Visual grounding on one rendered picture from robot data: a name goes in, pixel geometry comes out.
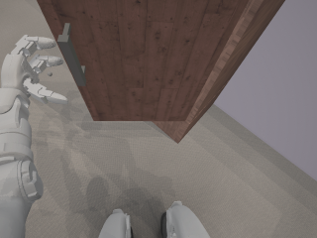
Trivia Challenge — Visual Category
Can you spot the robot left thigh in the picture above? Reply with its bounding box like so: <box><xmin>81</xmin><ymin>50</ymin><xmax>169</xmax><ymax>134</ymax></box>
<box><xmin>98</xmin><ymin>212</ymin><xmax>131</xmax><ymax>238</ymax></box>

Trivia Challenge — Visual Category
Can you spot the left robot shin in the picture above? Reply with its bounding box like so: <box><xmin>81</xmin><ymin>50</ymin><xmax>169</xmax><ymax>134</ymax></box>
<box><xmin>112</xmin><ymin>209</ymin><xmax>124</xmax><ymax>214</ymax></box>

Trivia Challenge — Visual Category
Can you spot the left robot forearm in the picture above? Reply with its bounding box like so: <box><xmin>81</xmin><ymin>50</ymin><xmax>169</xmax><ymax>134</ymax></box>
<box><xmin>0</xmin><ymin>87</ymin><xmax>34</xmax><ymax>166</ymax></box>

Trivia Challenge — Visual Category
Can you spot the robot left hand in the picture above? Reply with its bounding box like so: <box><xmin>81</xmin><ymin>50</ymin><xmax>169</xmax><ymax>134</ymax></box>
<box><xmin>1</xmin><ymin>35</ymin><xmax>68</xmax><ymax>105</ymax></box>

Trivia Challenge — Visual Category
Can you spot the robot left upper arm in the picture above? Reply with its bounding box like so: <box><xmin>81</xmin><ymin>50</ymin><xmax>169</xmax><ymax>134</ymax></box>
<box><xmin>0</xmin><ymin>160</ymin><xmax>44</xmax><ymax>238</ymax></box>

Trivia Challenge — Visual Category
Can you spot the handle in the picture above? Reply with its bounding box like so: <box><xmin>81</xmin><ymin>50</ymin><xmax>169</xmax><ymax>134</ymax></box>
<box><xmin>57</xmin><ymin>23</ymin><xmax>86</xmax><ymax>86</ymax></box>

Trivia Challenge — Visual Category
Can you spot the cupboard door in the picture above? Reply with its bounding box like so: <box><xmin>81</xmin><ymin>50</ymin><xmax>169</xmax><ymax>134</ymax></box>
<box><xmin>37</xmin><ymin>0</ymin><xmax>250</xmax><ymax>121</ymax></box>

